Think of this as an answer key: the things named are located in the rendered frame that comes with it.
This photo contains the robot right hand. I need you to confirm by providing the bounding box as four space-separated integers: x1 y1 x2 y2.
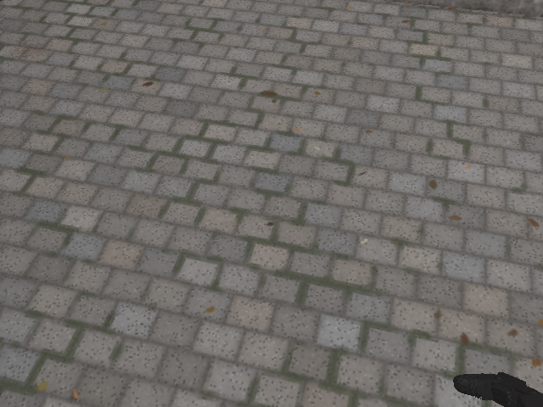
453 372 543 407

